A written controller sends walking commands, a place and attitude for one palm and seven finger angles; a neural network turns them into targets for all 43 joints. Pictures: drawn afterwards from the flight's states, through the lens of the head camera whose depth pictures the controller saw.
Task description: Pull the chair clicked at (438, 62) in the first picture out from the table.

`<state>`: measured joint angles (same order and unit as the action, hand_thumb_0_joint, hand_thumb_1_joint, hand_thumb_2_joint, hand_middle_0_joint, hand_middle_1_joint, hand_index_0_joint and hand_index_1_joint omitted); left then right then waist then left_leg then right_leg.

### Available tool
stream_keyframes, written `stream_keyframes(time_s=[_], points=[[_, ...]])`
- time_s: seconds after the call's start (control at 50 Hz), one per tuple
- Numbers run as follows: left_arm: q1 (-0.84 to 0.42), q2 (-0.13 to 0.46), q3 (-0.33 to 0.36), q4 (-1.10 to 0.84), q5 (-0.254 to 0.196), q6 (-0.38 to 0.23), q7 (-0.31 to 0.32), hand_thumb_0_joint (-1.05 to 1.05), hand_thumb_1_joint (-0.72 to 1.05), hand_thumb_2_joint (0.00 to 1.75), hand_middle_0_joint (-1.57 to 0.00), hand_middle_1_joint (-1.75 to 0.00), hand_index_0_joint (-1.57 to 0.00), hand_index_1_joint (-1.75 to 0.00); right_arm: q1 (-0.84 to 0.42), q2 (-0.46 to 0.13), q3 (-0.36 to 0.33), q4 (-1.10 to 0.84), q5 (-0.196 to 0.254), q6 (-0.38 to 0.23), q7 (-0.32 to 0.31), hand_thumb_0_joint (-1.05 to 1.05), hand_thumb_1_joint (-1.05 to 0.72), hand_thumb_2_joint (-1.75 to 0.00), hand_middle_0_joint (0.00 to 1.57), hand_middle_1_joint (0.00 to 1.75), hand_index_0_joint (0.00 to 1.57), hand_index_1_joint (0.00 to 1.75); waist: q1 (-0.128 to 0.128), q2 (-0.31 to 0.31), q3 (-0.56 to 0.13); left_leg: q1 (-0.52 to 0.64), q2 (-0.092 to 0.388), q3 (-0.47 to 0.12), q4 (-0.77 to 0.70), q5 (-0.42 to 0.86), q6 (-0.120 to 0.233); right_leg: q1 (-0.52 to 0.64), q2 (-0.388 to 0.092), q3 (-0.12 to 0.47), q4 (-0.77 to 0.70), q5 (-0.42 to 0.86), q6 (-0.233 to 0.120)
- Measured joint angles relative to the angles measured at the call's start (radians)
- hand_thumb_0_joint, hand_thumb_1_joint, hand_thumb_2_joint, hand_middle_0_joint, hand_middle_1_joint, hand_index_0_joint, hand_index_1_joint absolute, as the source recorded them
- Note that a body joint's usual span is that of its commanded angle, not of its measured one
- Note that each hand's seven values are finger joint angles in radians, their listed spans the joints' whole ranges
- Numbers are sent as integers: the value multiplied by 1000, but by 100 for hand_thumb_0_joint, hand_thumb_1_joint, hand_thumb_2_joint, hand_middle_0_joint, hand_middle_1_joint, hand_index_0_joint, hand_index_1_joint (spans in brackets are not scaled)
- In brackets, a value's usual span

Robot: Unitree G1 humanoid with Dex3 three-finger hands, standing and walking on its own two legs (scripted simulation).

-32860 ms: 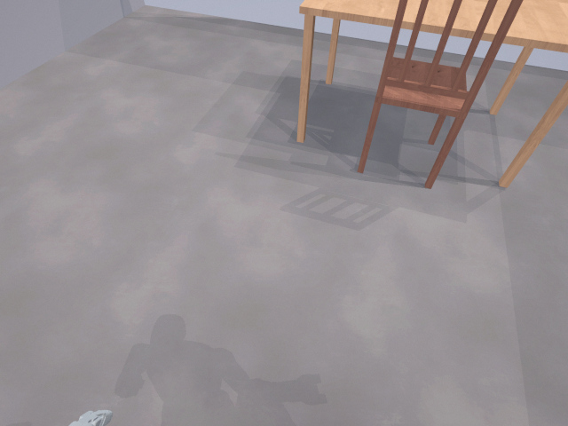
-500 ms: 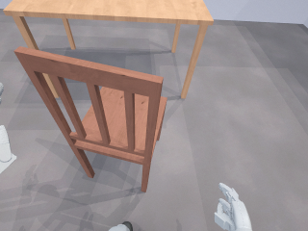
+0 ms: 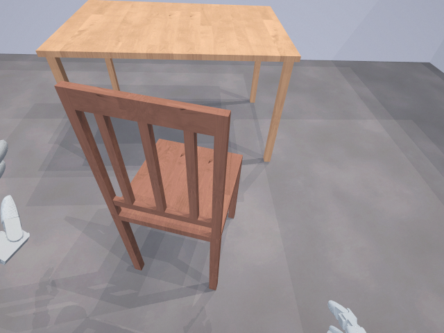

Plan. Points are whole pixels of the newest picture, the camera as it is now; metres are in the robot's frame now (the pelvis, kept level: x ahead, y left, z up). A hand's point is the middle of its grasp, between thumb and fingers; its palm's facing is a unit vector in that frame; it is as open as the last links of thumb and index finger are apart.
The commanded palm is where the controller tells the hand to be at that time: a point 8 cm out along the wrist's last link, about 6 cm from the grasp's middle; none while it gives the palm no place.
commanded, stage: stop stepping back and stand still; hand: left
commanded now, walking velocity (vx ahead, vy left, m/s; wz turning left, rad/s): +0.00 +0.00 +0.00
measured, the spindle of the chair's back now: (154, 172) +0.53 +0.20 -0.06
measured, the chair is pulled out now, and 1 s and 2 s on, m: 0.62 0.62 0.62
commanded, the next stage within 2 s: let the arm hang, fingers relaxed in 0.10 s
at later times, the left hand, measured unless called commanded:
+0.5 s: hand out of the picture +0.06 +0.18 -0.17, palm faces +0.07 -0.98 -0.16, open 6.9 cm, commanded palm none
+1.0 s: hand out of the picture -0.04 +0.16 -0.17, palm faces +0.06 -0.98 -0.18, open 7.3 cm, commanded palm none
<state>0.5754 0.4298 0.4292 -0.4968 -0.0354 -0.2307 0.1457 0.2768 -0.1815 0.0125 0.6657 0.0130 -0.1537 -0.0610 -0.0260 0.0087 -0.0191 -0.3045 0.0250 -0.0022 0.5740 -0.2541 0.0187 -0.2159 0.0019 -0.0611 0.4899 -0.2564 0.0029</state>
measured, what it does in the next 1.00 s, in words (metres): stands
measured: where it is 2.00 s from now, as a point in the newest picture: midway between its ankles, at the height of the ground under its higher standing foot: outside the picture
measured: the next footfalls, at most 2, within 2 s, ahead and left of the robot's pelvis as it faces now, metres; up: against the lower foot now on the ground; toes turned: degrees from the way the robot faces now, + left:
none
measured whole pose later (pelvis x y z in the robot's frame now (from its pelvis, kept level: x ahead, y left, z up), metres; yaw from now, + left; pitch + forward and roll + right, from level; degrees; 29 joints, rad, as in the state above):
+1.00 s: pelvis +0.00 -0.01 +0.00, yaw +2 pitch -2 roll +0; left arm 0.36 0.13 -0.01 1.10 0.01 0.01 0.03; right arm 0.37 -0.11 0.00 1.09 -0.01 0.00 -0.03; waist 0.00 0.02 0.03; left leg -0.25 -0.01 -0.02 0.48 -0.20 0.01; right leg -0.19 -0.04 -0.08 0.48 -0.26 0.00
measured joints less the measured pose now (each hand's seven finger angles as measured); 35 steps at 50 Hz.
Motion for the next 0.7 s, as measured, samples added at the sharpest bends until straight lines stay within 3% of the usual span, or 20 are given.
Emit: stream_keyframes(time_s=[0.2, 0.22, 0.26, 0.32, 0.36, 0.42, 0.46, 0.48, 0.56, 0.7], points=[[-50, -47, -33, 61, 4, 35, 4, 1, 89, 90, -21, -31, -22, -30, -49, 5, 9, -13, 0, -5, -9, 1, -90, -90, 21, 30, 20, 30, 23, -13, 25, 53, -16, 16, -83, 34, 1, 35, -16, 14, -53, 21, 11], [-75, -42, -54, 104, 24, 23, -11, 1, 89, 90, -21, -31, -21, -30, -56, -3, 0, 1, -3, -21, 8, 1, -90, -90, 20, 30, 20, 30, 24, -8, 17, 34, -19, 11, -74, 34, 2, 17, -19, 9, -40, 20, 11], [-172, -51, -139, 291, 54, 69, -64, 1, 90, 90, -20, -31, -21, -30, -84, -29, -20, 51, -13, -3, 39, 1, -90, -90, 20, 30, 20, 30, 33, 9, -1, -7, -34, 1, -42, 27, 5, -23, -34, -1, 6, -2, 16], [-295, -123, -260, 670, 68, 194, -109, 0, 90, 90, -20, -30, -20, -30, -120, -53, -27, 120, -26, 69, 55, 1, -90, -90, 20, 30, 20, 30, 30, 32, -15, -33, -50, -6, -10, 16, 13, -51, -51, -9, 53, -30, 22], [-334, -170, -322, 901, 72, 255, -124, 0, 91, 90, -20, -30, -20, -30, -125, -49, -21, 143, -34, 105, 60, 1, -90, -90, 20, 30, 20, 30, 18, 24, -4, -32, -56, -5, -2, 11, 14, -55, -58, -8, 73, -40, 22], [-332, -233, -400, 1158, 70, 298, -139, 1, 91, 90, -19, -30, -20, -30, -108, -27, -8, 174, -39, 133, 63, 1, -90, -90, 20, 30, 20, 30, 3, -12, 29, -12, -56, -1, -10, 13, 12, -42, -59, -4, 77, -44, 21], [-309, -272, -432, 1280, 61, 302, -142, 1, 92, 90, -20, -30, -20, -30, -85, -13, 0, 203, -38, 142, 61, 1, -90, -90, 20, 30, 20, 30, 1, -35, 52, 3, -51, -2, -25, 19, 9, -26, -53, -4, 58, -35, 19], [-304, -277, -407, 1313, 48, 290, -122, -1, 96, 90, -20, -30, -21, -30, -68, -4, 1, 219, -36, 145, 58, 1, -90, -90, 20, 30, 20, 30, 5, -44, 62, 5, -48, -8, -31, 23, 7, -18, -49, -11, 44, -28, 16], [-277, -233, -404, 1418, 54, 272, -126, -4, 102, 90, -21, -31, -21, -30, -5, 15, -1, 292, -35, 162, 48, 1, -90, -90, 20, 30, 20, 30, 29, -46, 84, 18, -39, -25, -62, 43, 0, 10, -36, -28, -12, 1, 7], [-205, -209, -420, 1549, 52, 265, -128, -1, 96, 90, -20, -30, -21, -30, 65, 19, -14, 367, -27, 170, 40, 1, -91, -90, 20, 30, 20, 30, 31, -10, 89, 41, -39, -23, -101, 62, -1, 29, -36, -26, -45, 19, 5]])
